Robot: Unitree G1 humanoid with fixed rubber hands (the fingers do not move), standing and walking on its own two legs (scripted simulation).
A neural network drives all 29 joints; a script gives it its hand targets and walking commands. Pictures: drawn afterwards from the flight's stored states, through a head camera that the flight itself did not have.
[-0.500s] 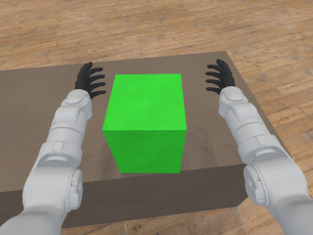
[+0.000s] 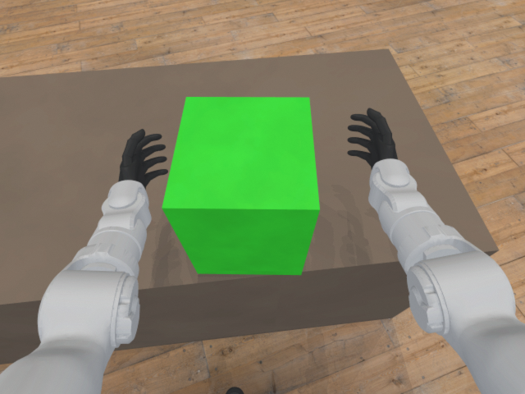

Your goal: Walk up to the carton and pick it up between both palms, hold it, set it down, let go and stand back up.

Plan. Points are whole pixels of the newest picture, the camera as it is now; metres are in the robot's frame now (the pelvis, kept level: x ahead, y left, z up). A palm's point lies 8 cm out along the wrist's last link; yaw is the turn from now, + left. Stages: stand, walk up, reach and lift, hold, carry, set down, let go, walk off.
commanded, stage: reach and lift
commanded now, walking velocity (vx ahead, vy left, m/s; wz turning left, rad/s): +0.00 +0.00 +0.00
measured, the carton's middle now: (248, 193) +0.44 +0.04 -0.01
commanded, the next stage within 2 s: none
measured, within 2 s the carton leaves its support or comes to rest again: neither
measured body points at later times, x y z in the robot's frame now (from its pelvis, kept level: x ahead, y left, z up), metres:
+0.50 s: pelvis +0.00 +0.01 -0.01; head +0.11 +0.03 +0.43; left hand +0.46 +0.21 +0.01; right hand +0.46 -0.16 +0.03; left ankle +0.02 +0.12 -0.73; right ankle -0.05 -0.12 -0.73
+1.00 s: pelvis -0.01 +0.01 -0.01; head +0.11 +0.02 +0.43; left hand +0.44 +0.17 +0.01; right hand +0.44 -0.13 +0.02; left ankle +0.02 +0.12 -0.73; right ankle -0.05 -0.12 -0.73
